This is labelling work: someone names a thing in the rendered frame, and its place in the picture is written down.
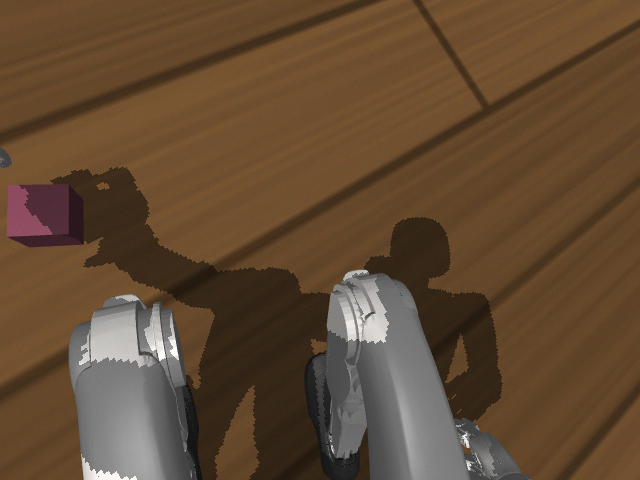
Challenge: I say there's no cube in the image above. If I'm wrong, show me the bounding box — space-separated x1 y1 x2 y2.
7 184 84 247

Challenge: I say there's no right robot hand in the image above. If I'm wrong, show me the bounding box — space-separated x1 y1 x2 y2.
453 418 522 480

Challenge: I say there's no right robot foot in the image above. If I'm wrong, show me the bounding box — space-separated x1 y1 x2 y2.
304 353 360 480

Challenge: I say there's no left robot foot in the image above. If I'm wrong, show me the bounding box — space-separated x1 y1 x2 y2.
181 382 203 480

